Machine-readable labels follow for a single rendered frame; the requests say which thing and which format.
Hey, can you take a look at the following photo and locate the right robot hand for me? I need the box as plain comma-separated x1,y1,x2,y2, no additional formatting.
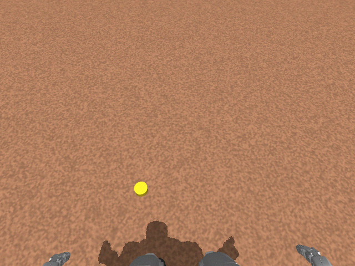
296,245,332,266

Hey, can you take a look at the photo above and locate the left robot hand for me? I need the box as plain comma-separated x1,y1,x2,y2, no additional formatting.
43,252,70,266

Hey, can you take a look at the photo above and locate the tin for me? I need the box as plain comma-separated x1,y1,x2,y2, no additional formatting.
134,182,148,197

